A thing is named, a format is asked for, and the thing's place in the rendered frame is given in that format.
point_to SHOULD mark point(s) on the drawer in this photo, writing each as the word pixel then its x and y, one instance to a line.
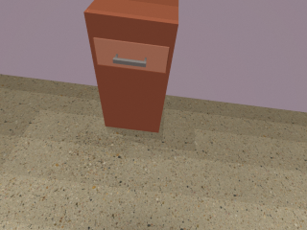
pixel 106 50

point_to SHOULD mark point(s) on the cabinet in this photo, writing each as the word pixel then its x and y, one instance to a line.
pixel 132 98

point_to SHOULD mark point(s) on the handle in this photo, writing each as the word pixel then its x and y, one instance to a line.
pixel 131 62

